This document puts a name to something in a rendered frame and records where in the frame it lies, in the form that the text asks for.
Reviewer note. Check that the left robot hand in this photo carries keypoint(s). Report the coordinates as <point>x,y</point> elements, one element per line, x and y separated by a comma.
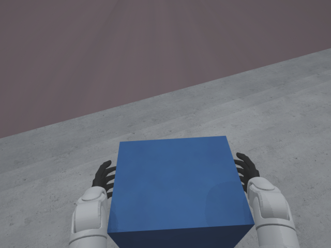
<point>101,180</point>

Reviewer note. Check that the robot left forearm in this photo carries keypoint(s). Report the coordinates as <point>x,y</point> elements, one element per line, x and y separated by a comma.
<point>88,228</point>

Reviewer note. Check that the robot right forearm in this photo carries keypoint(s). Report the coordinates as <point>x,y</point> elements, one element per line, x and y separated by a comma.
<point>272,215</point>

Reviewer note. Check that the right robot hand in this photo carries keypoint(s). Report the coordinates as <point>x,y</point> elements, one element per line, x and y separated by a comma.
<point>249,171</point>

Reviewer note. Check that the carton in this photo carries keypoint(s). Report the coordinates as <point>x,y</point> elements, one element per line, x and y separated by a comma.
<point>178,193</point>

